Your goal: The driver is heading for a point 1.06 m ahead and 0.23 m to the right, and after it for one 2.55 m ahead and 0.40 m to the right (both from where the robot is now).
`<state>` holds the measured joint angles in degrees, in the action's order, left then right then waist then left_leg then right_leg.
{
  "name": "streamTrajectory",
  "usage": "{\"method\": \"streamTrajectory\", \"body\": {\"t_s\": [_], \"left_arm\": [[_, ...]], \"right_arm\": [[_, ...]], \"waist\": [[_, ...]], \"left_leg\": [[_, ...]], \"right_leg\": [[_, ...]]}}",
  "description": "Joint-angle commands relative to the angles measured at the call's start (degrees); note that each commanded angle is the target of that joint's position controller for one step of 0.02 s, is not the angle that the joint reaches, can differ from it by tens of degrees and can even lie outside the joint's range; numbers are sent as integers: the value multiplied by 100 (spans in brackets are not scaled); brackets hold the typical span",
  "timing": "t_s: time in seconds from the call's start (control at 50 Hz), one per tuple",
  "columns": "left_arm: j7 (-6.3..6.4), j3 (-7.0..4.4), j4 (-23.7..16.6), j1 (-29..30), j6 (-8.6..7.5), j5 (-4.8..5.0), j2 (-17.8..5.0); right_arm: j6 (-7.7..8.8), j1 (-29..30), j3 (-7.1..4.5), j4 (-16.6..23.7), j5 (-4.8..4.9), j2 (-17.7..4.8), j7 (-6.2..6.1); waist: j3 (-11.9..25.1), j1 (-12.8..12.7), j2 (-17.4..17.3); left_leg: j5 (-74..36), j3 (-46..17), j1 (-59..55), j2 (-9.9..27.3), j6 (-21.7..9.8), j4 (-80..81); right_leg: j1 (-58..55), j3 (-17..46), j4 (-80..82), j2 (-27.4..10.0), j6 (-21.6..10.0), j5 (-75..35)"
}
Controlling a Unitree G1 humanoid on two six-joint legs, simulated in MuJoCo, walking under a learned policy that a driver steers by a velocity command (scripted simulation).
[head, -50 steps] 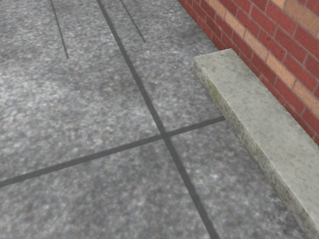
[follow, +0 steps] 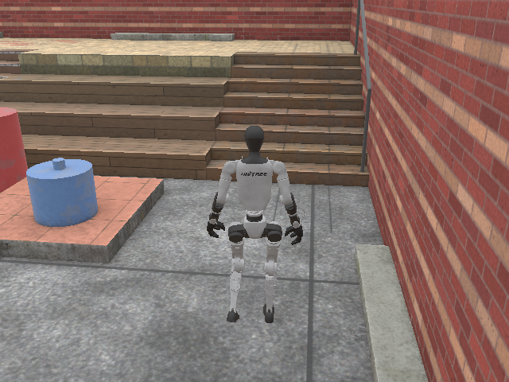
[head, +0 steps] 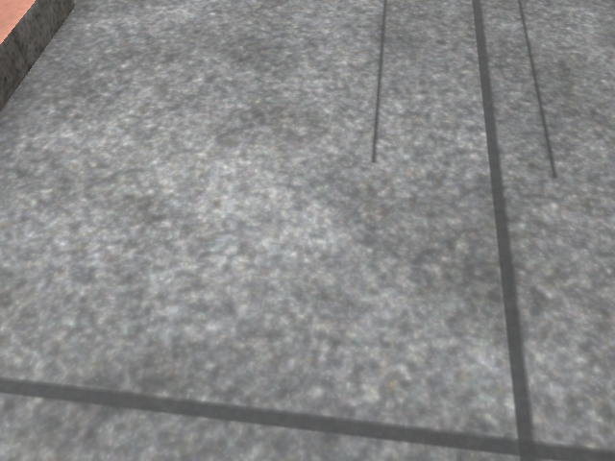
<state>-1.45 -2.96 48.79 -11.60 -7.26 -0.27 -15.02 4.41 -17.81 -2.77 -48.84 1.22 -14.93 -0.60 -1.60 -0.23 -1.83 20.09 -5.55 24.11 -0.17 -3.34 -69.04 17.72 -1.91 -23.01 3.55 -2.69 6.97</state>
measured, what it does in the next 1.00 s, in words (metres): walks ahead, turning right: left foot, then right foot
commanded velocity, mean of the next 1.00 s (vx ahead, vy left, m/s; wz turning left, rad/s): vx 0.50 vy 0.00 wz -0.39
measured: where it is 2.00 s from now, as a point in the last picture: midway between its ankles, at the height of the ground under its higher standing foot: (411, 311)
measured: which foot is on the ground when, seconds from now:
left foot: up 0.00-0.32, down 0.34-0.88, up 0.90-1.00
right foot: down 0.00-0.32, up 0.34-0.84, down 0.86-1.00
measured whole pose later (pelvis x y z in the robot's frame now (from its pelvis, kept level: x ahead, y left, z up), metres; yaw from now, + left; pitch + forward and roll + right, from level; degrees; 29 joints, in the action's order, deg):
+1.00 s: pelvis +0.49 -0.07 -0.01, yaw -29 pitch +2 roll +0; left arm -2.5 -4.0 38.8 -11.5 -2.7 0.8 -16.1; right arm 6.7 -13.1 -3.0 -45.7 0.7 -16.9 -0.2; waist -3.3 0.8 -0.7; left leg 21.3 -1.7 24.3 4.4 -0.2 -70.7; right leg 21.7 -1.2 -30.4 5.2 -6.0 9.7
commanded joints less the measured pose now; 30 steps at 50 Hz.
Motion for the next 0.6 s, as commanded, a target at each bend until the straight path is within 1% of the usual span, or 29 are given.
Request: {"method": "streamTrajectory", "body": {"t_s": [0.02,0.04,0.08,0.1,0.16,0.2,0.22,0.26,0.28,0.3,0.32,0.34,0.36,0.38,0.4,0.42,0.44,0.46,0.48,0.5,0.56,0.6], "left_arm": [[-17,-60,-156,-159,-74,-1,-417],[-15,-73,-92,-269,-81,41,-500],[22,-115,-34,-450,-47,91,-702],[48,-132,-28,-514,-12,108,-764],[95,-157,18,-743,73,163,-907],[105,-156,107,-1036,120,200,-939],[112,-149,136,-1127,145,217,-925],[143,-158,135,-1132,199,231,-950],[160,-171,115,-1077,233,224,-987],[176,-155,91,-1046,261,205,-940],[176,-89,26,-996,260,155,-737],[173,55,-177,-945,243,8,-283],[176,161,-367,-1641,134,189,112],[197,12,-233,-1531,129,320,-535],[199,-79,-293,-1096,163,330,-778],[215,-95,-285,-954,219,280,-690],[212,-121,-324,-838,275,217,-620],[181,-132,-361,-832,342,209,-516],[151,-121,-399,-803,394,207,-406],[130,-118,-456,-760,432,203,-333],[102,-121,-684,-425,489,173,-279],[52,-106,-818,-138,481,170,-250]], "right_arm": [[60,-181,-64,382,-24,-245,16],[54,-35,-36,464,-60,-191,13],[85,476,17,698,-153,-155,-2],[109,705,44,774,-163,-138,4],[174,1286,81,894,-112,-159,57],[207,1613,76,987,-59,-240,96],[226,1736,63,1043,-35,-299,115],[276,1768,-3,1107,-14,-495,145],[298,1619,-48,1077,-16,-590,145],[309,1233,-118,963,-28,-699,123],[324,516,-236,801,-71,-941,74],[304,-510,-356,689,-148,-1392,21],[219,-731,-428,591,-219,-1744,66],[241,-540,-307,638,-182,-1127,97],[264,-196,-198,695,-125,-754,110],[269,219,-133,724,-134,-579,137],[260,482,-99,709,-142,-422,154],[269,595,-94,667,-173,-392,151],[297,596,-117,617,-187,-405,148],[321,551,-145,560,-192,-456,138],[334,374,-221,383,-200,-627,76],[298,331,-247,312,-201,-725,38]], "waist": [[323,106,493],[219,97,499],[62,5,441],[40,-46,419],[-27,-211,504],[-17,-330,584],[-19,-343,631],[17,-223,714],[67,-81,739],[216,135,730],[620,474,598],[1493,853,-296],[1935,474,-2041],[1498,539,-1228],[878,503,-705],[625,312,-379],[367,186,-416],[243,67,-524],[206,33,-519],[187,3,-430],[65,22,-172],[-7,82,-148]], "left_leg": [[-323,-67,1027,652,18,272],[-359,20,1111,719,63,578],[-678,163,1290,764,189,1347],[-995,204,1251,735,229,1808],[-1869,372,723,445,359,3039],[-2115,397,451,289,430,3446],[-2108,355,358,252,418,3617],[-1911,262,46,217,337,3984],[-1759,288,-263,186,281,4139],[-1580,347,-834,159,194,4291],[-1465,154,-1866,416,5,4344],[-1252,-981,-3342,1608,-342,4350],[-258,-3365,-4439,2652,-1146,5048],[456,-3516,-3968,2500,-1124,5279],[161,-2512,-3315,2264,-881,5303],[-461,-1775,-2705,1952,-725,5438],[-887,-1238,-2292,1712,-652,5612],[-1223,-790,-1969,1569,-586,5777],[-1597,-490,-1801,1492,-598,5887],[-1972,-241,-1770,1479,-645,5945],[-2569,256,-1880,1564,-750,6047],[-2588,592,-1965,1530,-708,6098]], "right_leg": [[-958,1815,1410,-1588,-1142,-307],[-838,1725,1514,-1588,-1206,-442],[-724,1597,1661,-1577,-1290,-581],[-694,1486,1678,-1506,-1244,-557],[-495,1131,1551,-1257,-1023,-631],[-566,1206,1383,-1309,-964,-531],[-664,1322,1284,-1376,-922,-395],[-860,1612,1027,-1510,-785,-42],[-876,1681,813,-1512,-702,23],[-787,1642,436,-1380,-589,-97],[-428,1427,-497,-1041,-405,-282],[537,911,-2435,-531,-154,924],[2342,580,-4045,-34,6,2714],[2847,1021,-4887,-393,22,2429],[2936,1024,-4980,-591,-19,1859],[2655,947,-4846,-795,36,1384],[2529,929,-4585,-920,74,1083],[2288,896,-4446,-1040,99,867],[2164,818,-4427,-1056,124,695],[2191,800,-4394,-1062,147,547],[2540,891,-3882,-1063,221,46],[2563,828,-3239,-1036,224,-451]]}}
